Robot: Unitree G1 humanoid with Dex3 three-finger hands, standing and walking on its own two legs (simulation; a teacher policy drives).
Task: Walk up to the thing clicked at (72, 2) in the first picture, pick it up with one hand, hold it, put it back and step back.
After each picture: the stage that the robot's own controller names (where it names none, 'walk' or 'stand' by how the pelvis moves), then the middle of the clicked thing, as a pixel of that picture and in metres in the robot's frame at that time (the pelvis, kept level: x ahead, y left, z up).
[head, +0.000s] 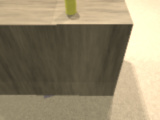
stand; (70, 3) +0.89 +0.08 +0.05
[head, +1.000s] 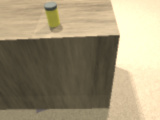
walk; (52, 14) +0.78 +0.21 +0.07
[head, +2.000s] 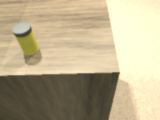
stand; (26, 39) +0.51 +0.25 +0.08
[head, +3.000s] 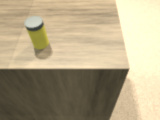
walk; (37, 33) +0.54 +0.19 +0.07
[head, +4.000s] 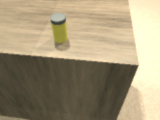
stand; (59, 28) +0.62 +0.13 +0.07
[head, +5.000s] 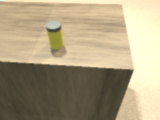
stand; (55, 35) +0.61 +0.14 +0.05
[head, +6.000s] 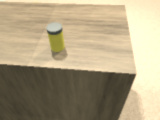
stand; (56, 37) +0.59 +0.14 +0.05
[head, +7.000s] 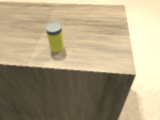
stand; (55, 37) +0.59 +0.14 +0.05
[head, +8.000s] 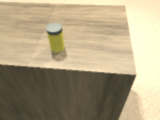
stand; (55, 38) +0.59 +0.14 +0.05
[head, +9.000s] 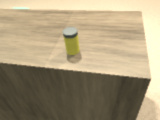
rise first; (71, 41) +0.59 +0.12 +0.06
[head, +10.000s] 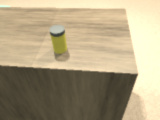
go down; (58, 39) +0.60 +0.11 +0.06
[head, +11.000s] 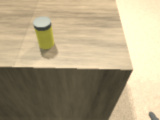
go down; (44, 33) +0.58 +0.12 +0.06
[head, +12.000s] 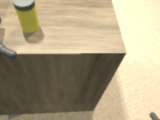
close in; (27, 14) +0.59 +0.13 +0.09
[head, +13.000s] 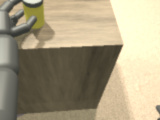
close; (34, 10) +0.59 +0.09 +0.12
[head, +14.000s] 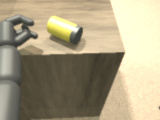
lift; (65, 30) +0.54 +0.01 +0.08
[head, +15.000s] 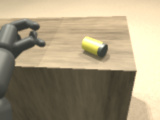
lift; (94, 46) +0.62 -0.03 +0.05
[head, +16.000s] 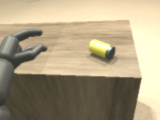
close; (101, 49) +0.61 -0.06 +0.04
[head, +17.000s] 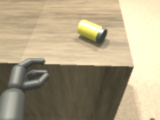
stand; (92, 31) +0.61 -0.05 +0.06
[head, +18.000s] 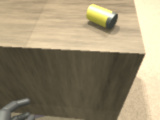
stand; (101, 16) +0.63 -0.08 +0.09
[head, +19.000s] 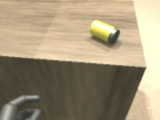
stand; (104, 32) +0.61 -0.08 +0.07
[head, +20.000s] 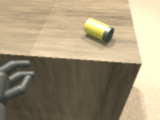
hold; (98, 30) +0.61 -0.06 +0.07
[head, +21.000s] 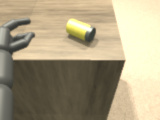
go down; (80, 30) +0.61 -0.03 +0.06
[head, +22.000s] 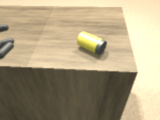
go down; (91, 43) +0.57 -0.04 +0.06
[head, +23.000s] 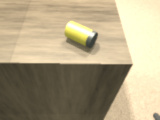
go down; (81, 34) +0.55 -0.04 +0.05
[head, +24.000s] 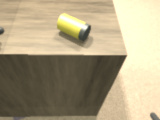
close in; (73, 27) +0.57 -0.02 +0.06
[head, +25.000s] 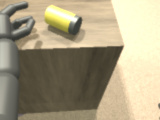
close; (63, 20) +0.56 +0.01 +0.09
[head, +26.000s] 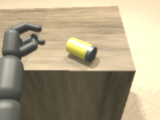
lift; (81, 49) +0.53 +0.00 +0.07
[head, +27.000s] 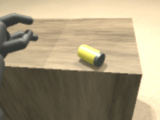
hold; (91, 55) +0.56 +0.00 +0.05
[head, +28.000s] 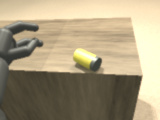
hold; (87, 59) +0.53 +0.02 +0.04
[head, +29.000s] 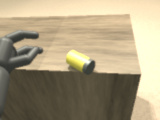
hold; (80, 62) +0.50 +0.05 +0.04
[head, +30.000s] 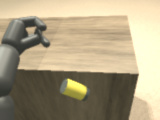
crouch; (75, 89) +0.43 +0.07 -0.06
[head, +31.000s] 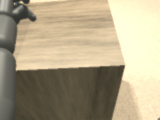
lower; out of the picture +0.39 -0.02 -0.74
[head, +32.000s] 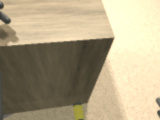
lower; (78, 111) +0.40 -0.10 -0.68
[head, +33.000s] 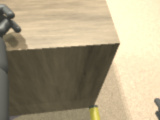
lower; (94, 114) +0.38 -0.18 -0.68
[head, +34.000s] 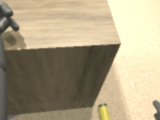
lower; (103, 112) +0.37 -0.25 -0.68
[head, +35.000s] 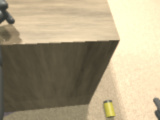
lower; (109, 108) +0.38 -0.32 -0.68
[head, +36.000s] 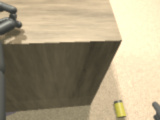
loosen; (119, 109) +0.37 -0.39 -0.68
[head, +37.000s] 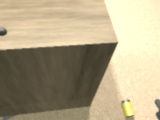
withdraw; (127, 108) +0.36 -0.45 -0.68
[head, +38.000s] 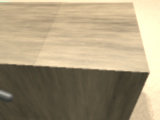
sink last; out of the picture +0.32 -0.54 -0.72
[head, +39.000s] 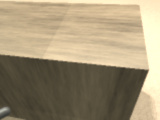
stand; out of the picture +0.33 -0.59 -0.73
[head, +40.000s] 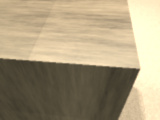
stand; out of the picture +0.31 -0.64 -0.73
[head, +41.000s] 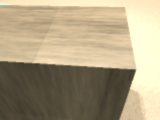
stand; out of the picture +0.34 -0.69 -0.75
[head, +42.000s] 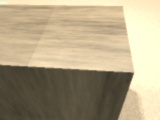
stand; out of the picture +0.31 -0.73 -0.75
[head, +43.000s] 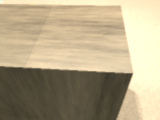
stand; out of the picture +0.31 -0.77 -0.75
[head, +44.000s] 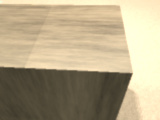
stand; out of the picture +0.31 -0.82 -0.75
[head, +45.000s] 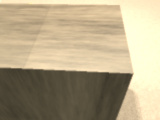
stand; out of the picture +0.30 -0.86 -0.75
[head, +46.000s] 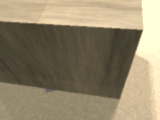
walk; out of the picture +0.36 -0.92 -0.72
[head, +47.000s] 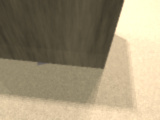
walk; out of the picture +0.73 -0.98 -0.72
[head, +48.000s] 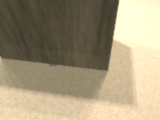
stand; out of the picture +0.87 -1.00 -0.73
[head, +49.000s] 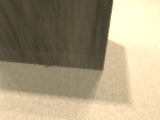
stand; out of the picture +0.88 -1.03 -0.75
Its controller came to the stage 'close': yes
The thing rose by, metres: 0.01
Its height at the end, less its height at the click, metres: -0.80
